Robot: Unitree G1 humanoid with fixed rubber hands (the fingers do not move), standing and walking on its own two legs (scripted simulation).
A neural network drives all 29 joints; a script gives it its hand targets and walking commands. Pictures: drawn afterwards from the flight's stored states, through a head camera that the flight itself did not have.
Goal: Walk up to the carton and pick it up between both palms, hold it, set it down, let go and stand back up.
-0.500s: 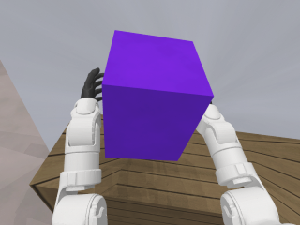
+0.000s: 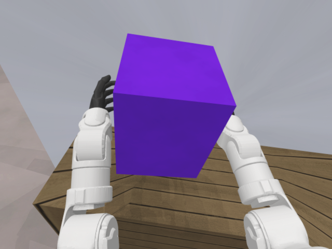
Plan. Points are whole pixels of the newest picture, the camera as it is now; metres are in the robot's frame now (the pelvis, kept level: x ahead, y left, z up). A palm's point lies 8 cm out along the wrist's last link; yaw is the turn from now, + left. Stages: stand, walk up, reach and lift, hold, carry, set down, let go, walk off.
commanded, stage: hold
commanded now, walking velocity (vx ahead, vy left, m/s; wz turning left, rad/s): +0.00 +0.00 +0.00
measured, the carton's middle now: (164, 110) +0.37 +0.00 +0.18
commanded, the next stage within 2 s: set down in 0.98 s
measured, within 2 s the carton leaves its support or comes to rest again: neither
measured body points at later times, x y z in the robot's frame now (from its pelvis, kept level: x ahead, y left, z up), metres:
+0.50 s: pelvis +0.00 +0.00 +0.00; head -0.05 +0.02 +0.45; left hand +0.37 +0.15 +0.19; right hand +0.37 -0.14 +0.17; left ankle +0.02 +0.13 -0.75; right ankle +0.02 -0.13 -0.75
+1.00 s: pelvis +0.00 +0.00 +0.00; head -0.05 +0.02 +0.45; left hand +0.37 +0.15 +0.19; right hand +0.37 -0.14 +0.17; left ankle +0.02 +0.13 -0.75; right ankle +0.02 -0.13 -0.75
